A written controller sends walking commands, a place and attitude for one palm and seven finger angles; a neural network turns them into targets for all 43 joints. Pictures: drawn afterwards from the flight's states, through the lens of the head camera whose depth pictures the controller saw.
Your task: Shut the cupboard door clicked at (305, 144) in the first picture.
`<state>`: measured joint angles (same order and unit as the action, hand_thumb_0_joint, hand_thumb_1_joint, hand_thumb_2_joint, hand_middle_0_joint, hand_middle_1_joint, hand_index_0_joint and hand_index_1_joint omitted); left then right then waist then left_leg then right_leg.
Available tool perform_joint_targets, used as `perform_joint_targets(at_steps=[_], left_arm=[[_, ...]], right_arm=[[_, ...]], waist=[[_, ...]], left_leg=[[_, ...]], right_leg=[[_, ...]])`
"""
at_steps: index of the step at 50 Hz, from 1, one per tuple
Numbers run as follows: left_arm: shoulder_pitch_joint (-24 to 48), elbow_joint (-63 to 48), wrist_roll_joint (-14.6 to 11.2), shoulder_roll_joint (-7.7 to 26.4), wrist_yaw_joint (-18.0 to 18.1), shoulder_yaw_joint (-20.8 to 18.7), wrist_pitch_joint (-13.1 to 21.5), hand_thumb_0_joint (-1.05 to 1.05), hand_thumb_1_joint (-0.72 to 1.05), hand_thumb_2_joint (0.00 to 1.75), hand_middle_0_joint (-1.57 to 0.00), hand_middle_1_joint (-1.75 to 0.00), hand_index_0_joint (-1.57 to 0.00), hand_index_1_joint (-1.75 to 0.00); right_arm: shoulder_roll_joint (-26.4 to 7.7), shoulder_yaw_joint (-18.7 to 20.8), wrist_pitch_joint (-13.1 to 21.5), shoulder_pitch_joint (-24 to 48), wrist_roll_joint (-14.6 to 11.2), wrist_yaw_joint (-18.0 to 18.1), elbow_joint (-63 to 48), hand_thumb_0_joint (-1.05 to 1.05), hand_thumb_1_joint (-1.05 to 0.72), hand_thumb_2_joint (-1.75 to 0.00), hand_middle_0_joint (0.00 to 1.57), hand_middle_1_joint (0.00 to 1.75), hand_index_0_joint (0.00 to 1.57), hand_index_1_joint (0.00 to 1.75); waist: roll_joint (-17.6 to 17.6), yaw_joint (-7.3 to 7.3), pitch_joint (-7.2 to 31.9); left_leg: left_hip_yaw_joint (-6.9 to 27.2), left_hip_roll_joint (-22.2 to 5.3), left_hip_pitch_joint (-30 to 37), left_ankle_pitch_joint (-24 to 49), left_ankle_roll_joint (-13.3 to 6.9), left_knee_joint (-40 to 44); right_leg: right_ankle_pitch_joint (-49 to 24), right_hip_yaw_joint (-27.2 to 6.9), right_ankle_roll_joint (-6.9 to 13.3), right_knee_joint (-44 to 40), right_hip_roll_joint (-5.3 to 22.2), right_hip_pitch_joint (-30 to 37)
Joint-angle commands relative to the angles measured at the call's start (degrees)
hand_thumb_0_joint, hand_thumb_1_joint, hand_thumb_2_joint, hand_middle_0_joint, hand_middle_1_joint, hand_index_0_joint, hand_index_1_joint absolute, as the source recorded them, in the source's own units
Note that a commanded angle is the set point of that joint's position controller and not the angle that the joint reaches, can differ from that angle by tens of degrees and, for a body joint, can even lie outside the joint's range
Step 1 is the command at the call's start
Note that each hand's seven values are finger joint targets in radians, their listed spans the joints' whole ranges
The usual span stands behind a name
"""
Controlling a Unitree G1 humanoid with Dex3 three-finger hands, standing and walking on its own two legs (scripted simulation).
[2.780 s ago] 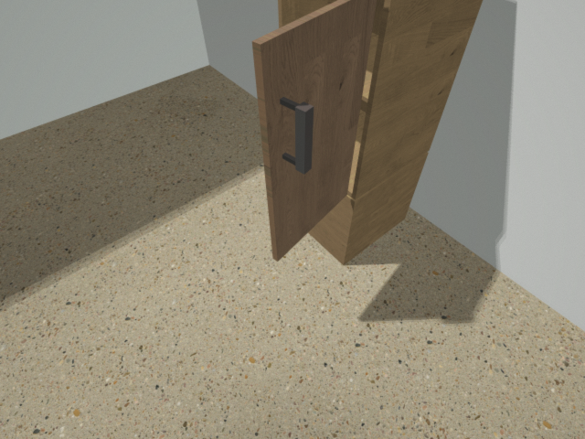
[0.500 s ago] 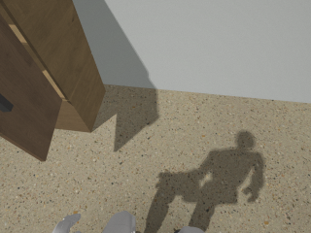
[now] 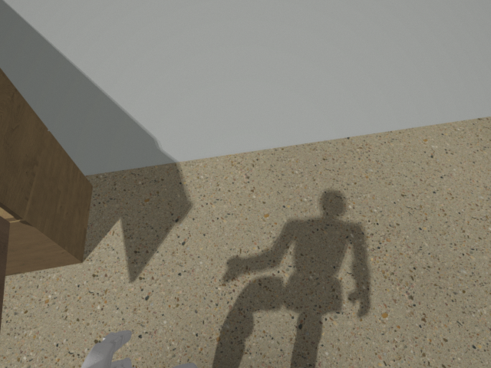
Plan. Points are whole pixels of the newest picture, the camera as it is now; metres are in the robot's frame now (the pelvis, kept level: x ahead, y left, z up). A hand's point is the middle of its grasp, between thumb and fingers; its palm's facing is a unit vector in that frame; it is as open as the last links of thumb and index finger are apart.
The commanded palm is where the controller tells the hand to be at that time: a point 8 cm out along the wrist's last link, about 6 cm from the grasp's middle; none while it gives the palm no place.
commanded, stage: walk around to get in front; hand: left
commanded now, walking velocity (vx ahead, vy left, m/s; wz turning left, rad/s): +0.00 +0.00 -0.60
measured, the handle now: out of the picture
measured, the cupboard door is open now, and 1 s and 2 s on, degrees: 100 100 100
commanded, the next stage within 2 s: none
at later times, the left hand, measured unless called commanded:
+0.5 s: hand (158, 342) +0.17 +0.18 -0.15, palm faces -0.26 -0.95 -0.20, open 7.4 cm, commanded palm none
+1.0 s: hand (210, 311) +0.23 +0.09 -0.17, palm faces -0.54 -0.82 -0.20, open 7.4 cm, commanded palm none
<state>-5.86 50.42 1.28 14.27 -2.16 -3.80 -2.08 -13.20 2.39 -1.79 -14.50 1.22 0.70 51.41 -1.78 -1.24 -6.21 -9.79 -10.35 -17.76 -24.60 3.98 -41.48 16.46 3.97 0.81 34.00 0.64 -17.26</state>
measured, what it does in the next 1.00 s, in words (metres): steps on the spot, turning right: left foot, then right foot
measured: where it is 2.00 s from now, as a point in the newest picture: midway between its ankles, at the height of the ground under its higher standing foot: (351, 343)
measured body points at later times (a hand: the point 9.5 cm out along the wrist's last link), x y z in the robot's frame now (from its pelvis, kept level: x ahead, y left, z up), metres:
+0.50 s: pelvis +0.02 +0.00 +0.02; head +0.09 +0.00 +0.46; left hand +0.19 +0.23 -0.13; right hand +0.02 -0.26 -0.12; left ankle +0.05 +0.12 -0.72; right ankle -0.04 -0.12 -0.66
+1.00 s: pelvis +0.05 -0.03 +0.00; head +0.10 -0.05 +0.45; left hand +0.26 +0.13 -0.15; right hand -0.02 -0.30 -0.12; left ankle +0.12 +0.07 -0.73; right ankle -0.03 -0.12 -0.70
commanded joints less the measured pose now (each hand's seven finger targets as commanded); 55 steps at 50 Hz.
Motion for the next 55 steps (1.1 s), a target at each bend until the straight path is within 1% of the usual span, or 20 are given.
perform_joint_targets(at_steps=[1,4,10,13,14,15,16,21,26,29,30,31,32,37,45,46,48,49,52,55], left_arm=[[-8.9,-0.7,-0.2,12.7,3.1,-3.8,1.0,0.0,0.9,0.9,-0.2,-0.3,-0.2,-0.3],[-3.0,-2.9,0.0,9.4,3.3,-2.6,1.1,0.0,0.9,0.9,-0.2,-0.3,-0.2,-0.3],[-2.6,-2.9,0.3,10.7,2.8,-3.1,0.9,0.0,0.9,0.9,-0.2,-0.3,-0.2,-0.3],[-0.3,-3.1,-0.4,9.4,2.6,-2.9,0.5,0.0,0.9,0.9,-0.2,-0.3,-0.2,-0.3],[-1.2,-3.9,-0.8,6.2,2.3,-2.3,0.1,0.0,0.9,0.9,-0.2,-0.3,-0.2,-0.3],[-3.1,-5.0,-1.1,3.4,1.6,-1.7,0.0,0.0,0.9,0.9,-0.2,-0.3,-0.2,-0.3],[-2.2,-5.5,-0.3,5.6,1.3,-1.7,0.3,0.0,0.9,0.9,-0.2,-0.3,-0.2,-0.3],[-0.7,-3.5,-0.1,3.1,-0.4,-1.9,-0.3,0.0,0.9,0.9,-0.2,-0.3,-0.2,-0.3],[1.7,-4.3,-0.2,2.4,-0.6,-1.1,0.0,0.0,0.9,0.9,-0.2,-0.3,-0.2,-0.3],[-2.0,-3.1,-0.1,3.6,-0.4,-1.5,0.6,0.0,0.9,0.9,-0.2,-0.3,-0.2,-0.3],[-6.2,-1.7,0.1,6.7,0.0,-2.1,1.1,0.0,0.9,0.9,-0.2,-0.3,-0.2,-0.3],[-10.5,-0.5,0.6,13.7,1.0,-3.5,1.8,0.0,0.9,0.9,-0.2,-0.3,-0.2,-0.3],[-13.8,0.5,-0.4,16.4,1.9,-3.8,1.6,0.0,0.9,0.9,-0.2,-0.3,-0.2,-0.3],[-2.0,-2.8,0.1,9.7,3.2,-2.6,1.2,0.0,0.9,0.9,-0.2,-0.3,-0.2,-0.3],[-1.0,-2.7,-0.2,10.0,2.4,-3.0,0.8,0.0,0.9,0.9,-0.2,-0.3,-0.2,-0.3],[0.2,-2.9,-0.3,8.5,2.1,-2.7,0.6,0.0,0.9,0.9,-0.2,-0.3,-0.2,-0.3],[0.7,-6.5,-0.5,3.1,0.7,-1.5,0.5,0.0,0.9,0.9,-0.2,-0.3,-0.2,-0.3],[4.6,-6.9,0.4,5.5,-0.1,-2.1,0.9,0.0,0.9,0.9,-0.2,-0.3,-0.2,-0.3],[3.7,-4.6,0.6,3.5,-1.7,-2.0,1.3,0.0,0.9,0.9,-0.2,-0.3,-0.2,-0.3],[5.1,-4.6,0.4,1.2,-2.2,-1.0,1.1,0.0,0.9,0.9,-0.2,-0.3,-0.2,-0.3]], right_arm=[[-6.3,1.9,-0.1,6.2,-0.9,1.4,-6.4,0.0,-0.9,-0.9,0.2,0.3,0.2,0.3],[-5.6,1.8,-0.3,5.1,-0.7,0.9,-4.2,0.0,-0.9,-0.9,0.2,0.3,0.2,0.3],[-4.4,1.7,0.3,3.9,-1.0,0.8,-4.0,0.0,-0.9,-0.9,0.2,0.3,0.2,0.3],[-5.5,1.6,1.4,-2.0,-1.0,1.5,-2.4,0.0,-0.9,-0.9,0.2,0.3,0.2,0.3],[-9.3,2.2,2.1,-3.8,-0.4,1.8,-1.9,0.0,-0.9,-0.9,0.2,0.3,0.2,0.3],[-15.0,3.1,2.3,-4.7,0.4,1.9,-2.7,0.0,-0.9,-0.9,0.2,0.3,0.2,0.3],[-15.3,2.8,2.0,-4.2,0.6,1.8,-4.0,0.0,-0.9,-0.9,0.2,0.3,0.2,0.3],[-10.2,1.5,2.3,1.0,0.8,2.1,-4.9,0.0,-0.9,-0.9,0.2,0.3,0.2,0.3],[-11.9,2.8,1.7,-2.4,0.8,1.3,-2.9,0.0,-0.9,-0.9,0.2,0.3,0.2,0.3],[-12.5,3.3,1.3,-0.7,0.4,1.0,-3.1,0.0,-0.9,-0.9,0.2,0.3,0.2,0.3],[-11.5,3.3,1.2,0.0,-0.1,0.7,-3.7,0.0,-0.9,-0.9,0.2,0.3,0.2,0.3],[-6.6,2.2,1.1,2.1,-0.7,0.3,-6.3,0.0,-0.9,-0.9,0.2,0.3,0.2,0.3],[-6.9,1.6,0.4,5.8,-0.8,0.8,-7.7,0.0,-0.9,-0.9,0.2,0.3,0.2,0.3],[-5.5,1.7,-0.2,4.3,-0.7,0.7,-3.8,0.0,-0.9,-0.9,0.2,0.3,0.2,0.3],[-5.0,1.4,1.2,-0.9,-0.9,1.2,-2.9,0.0,-0.9,-0.9,0.2,0.3,0.2,0.3],[-5.9,1.6,1.7,-4.1,-0.6,1.3,-2.0,0.0,-0.9,-0.9,0.2,0.3,0.2,0.3],[-16.4,3.2,2.5,-9.6,1.3,1.8,-2.0,0.0,-0.9,-0.9,0.2,0.3,0.2,0.3],[-15.5,2.9,2.8,-8.6,1.3,1.7,-2.1,0.0,-0.9,-0.9,0.2,0.3,0.2,0.3],[-10.3,1.4,3.8,-2.9,1.2,1.3,-3.5,0.0,-0.9,-0.9,0.2,0.3,0.2,0.3],[-9.3,1.4,4.4,-6.7,1.0,1.3,-1.6,0.0,-0.9,-0.9,0.2,0.3,0.2,0.3]], waist=[[16.9,5.21,10.3],[11.7,1.77,8.4],[10.2,1.17,8.7],[9.1,-1.89,10.3],[-1.6,-2.22,10.7],[-17.9,-1.68,11.2],[-12.4,-2.09,10.1],[-8.8,0.73,7.6],[-11.3,-1.49,8.6],[-9.8,1.01,9.6],[-3.0,3.21,11.5],[17.2,5.45,12.6],[19.0,8.13,12.4],[11.9,1.38,9.5],[10.2,-0.95,10.6],[7.1,-2.49,11.5],[-18.3,-4.59,8.8],[-10.3,-4.79,5.4],[-8.4,-0.8,2.8],[-8.0,-1.67,4.7]], left_leg=[[9.6,3.5,-19.2,-8.7,0.5,-25.7],[8.8,4.1,-13.4,-1.6,1.4,-21.6],[7.2,7.9,-4.7,0.5,0.6,-3.3],[6.9,7.8,7.8,11.4,-0.4,14.0],[16.3,-0.8,14.6,13.3,-3.5,21.9],[31.2,-16.5,17.7,22.2,-10.8,25.7],[32.4,-20.8,11.8,20.0,-15.0,25.0],[9.5,-8.9,12.1,40.0,-10.2,19.8],[5.2,-9.6,12.3,37.9,-9.3,17.0],[3.0,-8.8,8.1,31.5,-5.9,10.6],[1.4,-6.6,1.6,25.4,-3.2,3.0],[-3.8,1.8,-13.8,-1.1,0.5,-10.9],[4.4,4.4,-17.2,-15.0,0.9,-20.2],[8.3,4.3,-12.3,-1.5,1.3,-19.8],[6.2,8.6,3.9,7.6,0.3,8.7],[6.9,6.8,11.8,9.1,-0.5,16.4],[37.1,-19.2,18.2,-8.9,-11.6,31.1],[38.2,-20.9,13.0,-9.2,-14.2,32.5],[19.7,-11.8,11.3,5.6,-10.1,29.2],[9.0,-9.2,14.5,16.8,-8.5,26.9]], right_leg=[[-30.5,-24.5,12.0,-12.2,18.4,17.3],[-31.2,-17.4,9.8,-11.2,13.2,10.0],[-25.2,-21.1,9.7,-10.7,11.1,6.6],[-22.9,-20.4,5.2,-5.5,7.7,1.1],[-10.5,-16.6,1.9,0.6,1.9,-7.6],[16.4,-6.8,-1.9,15.0,-4.6,-15.9],[20.7,-7.2,-2.2,26.2,-1.6,-14.2],[11.4,-2.5,-4.3,30.0,1.4,-14.5],[10.6,2.4,-3.2,11.8,-0.1,-6.1],[-0.3,3.6,-1.9,-3.5,-1.0,4.2],[-9.7,-0.8,0.0,-9.6,2.4,14.1],[-28.0,-21.3,5.9,-13.3,18.0,24.5],[-37.3,-26.4,12.1,-13.0,24.5,20.1],[-28.9,-16.7,9.7,-11.5,13.1,9.3],[-17.0,-21.5,6.9,-8.8,9.0,3.1],[-5.4,-19.7,4.4,-6.5,6.5,-2.7],[21.9,-4.2,-1.5,19.4,-5.0,-22.6],[17.9,-7.7,-1.2,27.3,0.2,-23.5],[7.5,-4.4,-2.5,31.4,3.3,-22.3],[4.0,-1.4,-2.8,24.3,3.8,-19.9]])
